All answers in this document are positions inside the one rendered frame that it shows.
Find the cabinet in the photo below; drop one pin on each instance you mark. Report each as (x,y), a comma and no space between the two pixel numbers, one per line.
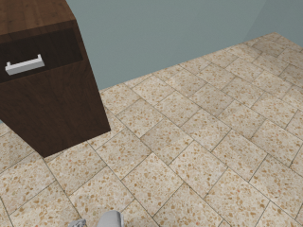
(58,108)

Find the robot left thigh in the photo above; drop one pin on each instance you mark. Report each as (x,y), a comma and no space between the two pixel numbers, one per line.
(111,219)

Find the handle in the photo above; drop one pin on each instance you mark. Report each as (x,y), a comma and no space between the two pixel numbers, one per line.
(24,66)

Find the drawer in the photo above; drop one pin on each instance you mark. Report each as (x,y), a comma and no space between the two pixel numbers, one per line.
(57,48)

